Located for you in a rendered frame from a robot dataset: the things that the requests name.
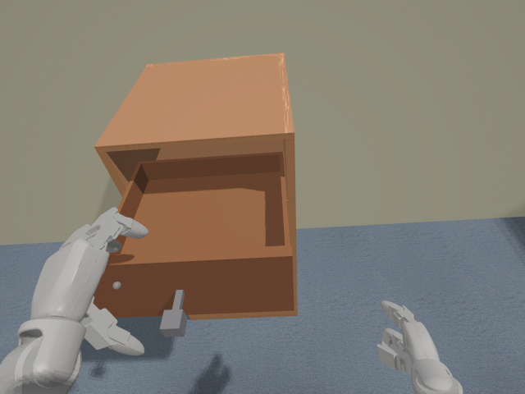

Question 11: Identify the left robot forearm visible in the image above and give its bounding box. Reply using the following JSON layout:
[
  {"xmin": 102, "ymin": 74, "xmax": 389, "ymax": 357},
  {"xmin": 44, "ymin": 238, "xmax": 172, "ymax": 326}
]
[{"xmin": 0, "ymin": 317, "xmax": 86, "ymax": 394}]

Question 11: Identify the left robot hand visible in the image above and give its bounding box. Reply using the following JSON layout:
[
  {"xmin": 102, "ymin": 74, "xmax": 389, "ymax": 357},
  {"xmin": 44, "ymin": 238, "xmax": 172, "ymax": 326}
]
[{"xmin": 30, "ymin": 207, "xmax": 148, "ymax": 355}]

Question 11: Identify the drawer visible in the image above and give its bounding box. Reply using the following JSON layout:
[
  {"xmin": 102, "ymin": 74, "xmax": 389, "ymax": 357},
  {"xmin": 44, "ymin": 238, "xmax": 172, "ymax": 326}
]
[{"xmin": 93, "ymin": 152, "xmax": 294, "ymax": 318}]

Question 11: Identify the right robot hand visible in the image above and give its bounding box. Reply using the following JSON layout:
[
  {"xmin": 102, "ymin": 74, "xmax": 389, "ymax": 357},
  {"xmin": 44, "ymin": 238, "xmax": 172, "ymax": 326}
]
[{"xmin": 377, "ymin": 300, "xmax": 440, "ymax": 376}]

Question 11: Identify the right robot forearm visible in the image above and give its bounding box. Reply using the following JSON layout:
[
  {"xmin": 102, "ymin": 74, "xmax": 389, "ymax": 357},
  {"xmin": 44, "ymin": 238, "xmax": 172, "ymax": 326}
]
[{"xmin": 411, "ymin": 359, "xmax": 463, "ymax": 394}]

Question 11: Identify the cabinet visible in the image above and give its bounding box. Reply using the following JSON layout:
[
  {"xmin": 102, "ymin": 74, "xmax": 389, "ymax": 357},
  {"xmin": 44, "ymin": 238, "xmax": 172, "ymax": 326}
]
[{"xmin": 94, "ymin": 53, "xmax": 298, "ymax": 320}]

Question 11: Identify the handle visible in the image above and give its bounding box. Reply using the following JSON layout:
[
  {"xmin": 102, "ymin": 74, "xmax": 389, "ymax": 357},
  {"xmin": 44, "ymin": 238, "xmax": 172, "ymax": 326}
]
[{"xmin": 160, "ymin": 290, "xmax": 187, "ymax": 337}]

